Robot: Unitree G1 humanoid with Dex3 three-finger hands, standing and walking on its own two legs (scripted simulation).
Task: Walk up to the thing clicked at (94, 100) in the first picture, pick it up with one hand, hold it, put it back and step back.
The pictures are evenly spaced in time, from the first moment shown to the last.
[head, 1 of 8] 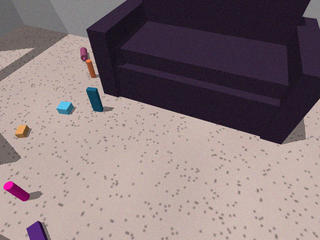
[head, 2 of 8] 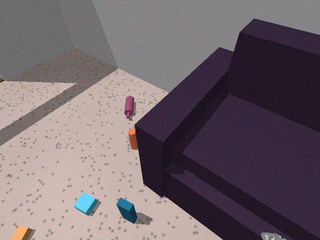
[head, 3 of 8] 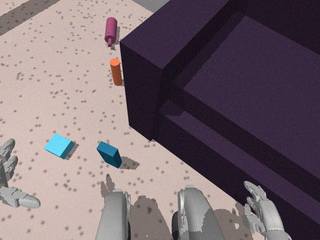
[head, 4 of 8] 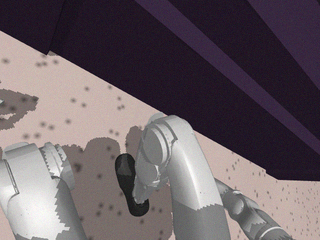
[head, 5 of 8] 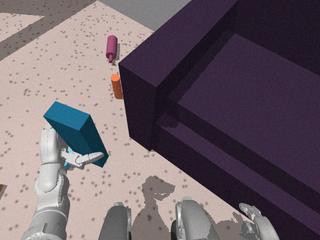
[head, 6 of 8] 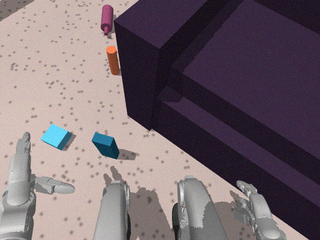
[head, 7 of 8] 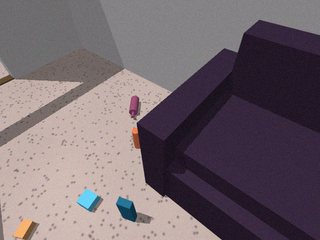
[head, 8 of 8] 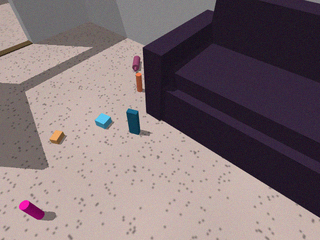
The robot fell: no
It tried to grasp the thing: yes
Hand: left
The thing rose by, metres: 0.67
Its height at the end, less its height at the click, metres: +0.00
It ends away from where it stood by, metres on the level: 0.01
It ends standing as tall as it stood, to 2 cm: yes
